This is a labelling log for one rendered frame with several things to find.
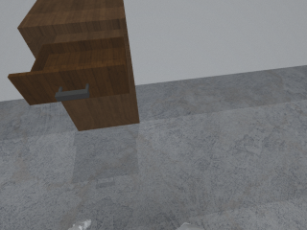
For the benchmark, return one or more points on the cabinet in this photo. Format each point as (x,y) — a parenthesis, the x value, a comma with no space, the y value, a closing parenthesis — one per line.
(57,21)

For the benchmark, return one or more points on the left robot hand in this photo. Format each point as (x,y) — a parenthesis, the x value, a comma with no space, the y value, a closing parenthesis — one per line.
(81,225)

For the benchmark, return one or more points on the handle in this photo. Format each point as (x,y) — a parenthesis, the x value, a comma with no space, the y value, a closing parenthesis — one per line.
(71,95)

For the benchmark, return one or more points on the drawer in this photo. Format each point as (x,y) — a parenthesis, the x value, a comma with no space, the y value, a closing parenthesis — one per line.
(101,63)

